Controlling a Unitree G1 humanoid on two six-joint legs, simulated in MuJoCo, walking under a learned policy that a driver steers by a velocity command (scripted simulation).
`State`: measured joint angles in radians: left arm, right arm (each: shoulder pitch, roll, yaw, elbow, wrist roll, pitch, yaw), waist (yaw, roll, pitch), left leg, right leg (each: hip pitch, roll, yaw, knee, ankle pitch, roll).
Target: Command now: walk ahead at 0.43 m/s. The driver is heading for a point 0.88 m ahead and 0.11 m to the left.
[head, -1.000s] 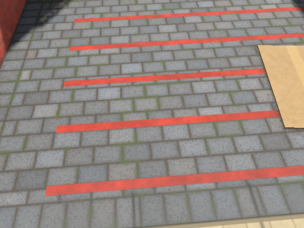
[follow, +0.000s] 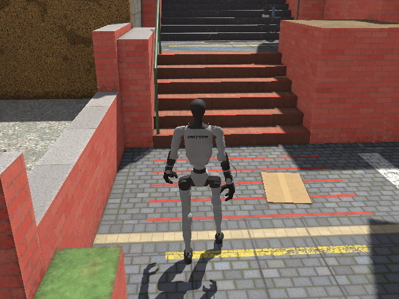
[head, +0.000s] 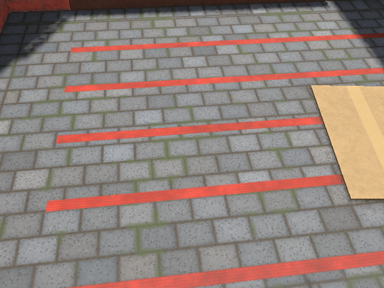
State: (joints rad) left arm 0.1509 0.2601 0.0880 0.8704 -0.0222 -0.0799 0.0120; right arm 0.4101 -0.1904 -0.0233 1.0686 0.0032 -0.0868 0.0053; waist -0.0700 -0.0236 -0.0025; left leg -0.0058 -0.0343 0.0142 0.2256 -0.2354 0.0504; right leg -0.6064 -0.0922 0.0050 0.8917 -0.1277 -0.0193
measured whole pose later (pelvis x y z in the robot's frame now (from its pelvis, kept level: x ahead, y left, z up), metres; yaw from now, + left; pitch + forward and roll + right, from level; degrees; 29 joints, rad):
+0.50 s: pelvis +0.27 -0.08 +0.00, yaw +5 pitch +0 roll -2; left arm 0.30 0.23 0.05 0.97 0.02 -0.11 -0.02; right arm 0.20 -0.28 -0.07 0.93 0.03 -0.05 -0.01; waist 0.03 0.05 0.01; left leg -0.68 0.10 -0.10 1.08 -0.13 0.05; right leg -0.11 0.06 -0.15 0.27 -0.17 -0.07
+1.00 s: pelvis +0.55 +0.02 -0.01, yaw +22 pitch +2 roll +0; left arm 0.15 0.28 0.05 0.81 0.00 -0.13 0.00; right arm 0.27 -0.26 -0.08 0.79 0.01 -0.06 0.02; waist -0.02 -0.02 0.04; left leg -0.26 -0.12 -0.02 0.39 -0.16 0.12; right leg -0.55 -0.09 0.06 1.13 -0.32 0.01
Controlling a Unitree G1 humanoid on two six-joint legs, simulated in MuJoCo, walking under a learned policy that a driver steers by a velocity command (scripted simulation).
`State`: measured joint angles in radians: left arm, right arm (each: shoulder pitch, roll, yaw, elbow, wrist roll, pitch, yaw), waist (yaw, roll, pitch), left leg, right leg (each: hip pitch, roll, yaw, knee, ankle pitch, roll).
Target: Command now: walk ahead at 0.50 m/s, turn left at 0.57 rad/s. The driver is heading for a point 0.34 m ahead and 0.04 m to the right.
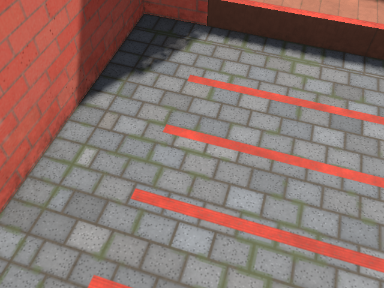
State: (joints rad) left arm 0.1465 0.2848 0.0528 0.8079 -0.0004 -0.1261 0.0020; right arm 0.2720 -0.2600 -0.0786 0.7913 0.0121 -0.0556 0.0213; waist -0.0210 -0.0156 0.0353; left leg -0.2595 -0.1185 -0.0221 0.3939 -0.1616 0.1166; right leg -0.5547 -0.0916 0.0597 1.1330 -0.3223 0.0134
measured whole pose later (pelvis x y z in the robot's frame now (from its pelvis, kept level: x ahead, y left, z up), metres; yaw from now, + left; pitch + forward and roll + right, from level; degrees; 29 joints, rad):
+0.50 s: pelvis +0.25 -0.06 +0.00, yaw +8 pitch +2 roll +0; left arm 0.16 0.23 0.03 0.82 0.03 -0.08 -0.03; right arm 0.23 -0.27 -0.06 0.74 0.00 0.01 -0.03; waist 0.01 0.03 0.05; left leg -0.48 0.03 -0.07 0.93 -0.43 -0.05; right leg -0.35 0.03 -0.04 0.43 -0.11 -0.05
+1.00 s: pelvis +0.32 -0.03 -0.01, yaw +8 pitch -1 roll +0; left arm 0.15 0.24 0.02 0.95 0.01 -0.01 0.00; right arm 0.21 -0.22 -0.04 0.81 -0.01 0.00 -0.03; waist 0.01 0.00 0.03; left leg -0.25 0.01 -0.04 0.57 -0.31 -0.02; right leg -0.24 0.00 -0.02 0.55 -0.30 0.00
